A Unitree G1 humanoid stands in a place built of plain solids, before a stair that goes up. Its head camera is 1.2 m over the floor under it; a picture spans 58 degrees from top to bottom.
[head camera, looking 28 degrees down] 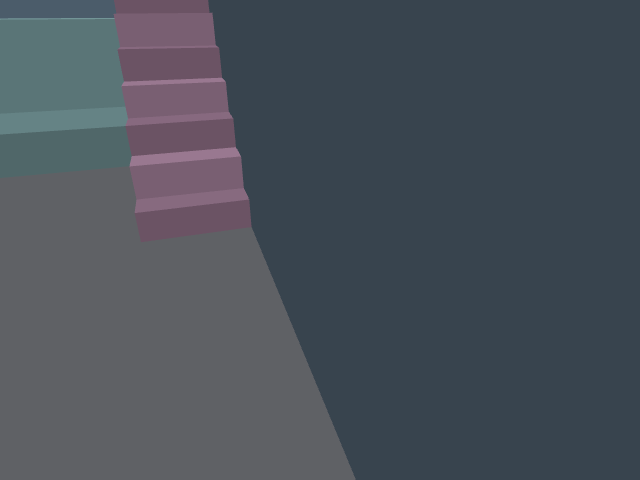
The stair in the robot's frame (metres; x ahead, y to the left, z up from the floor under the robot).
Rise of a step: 0.20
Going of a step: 0.22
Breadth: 0.65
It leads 18 degrees to the left of straight ahead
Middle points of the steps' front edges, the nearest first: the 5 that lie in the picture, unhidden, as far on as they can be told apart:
2.33 0.74 0.19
2.53 0.80 0.39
2.74 0.87 0.58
2.96 0.94 0.78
3.16 1.01 0.97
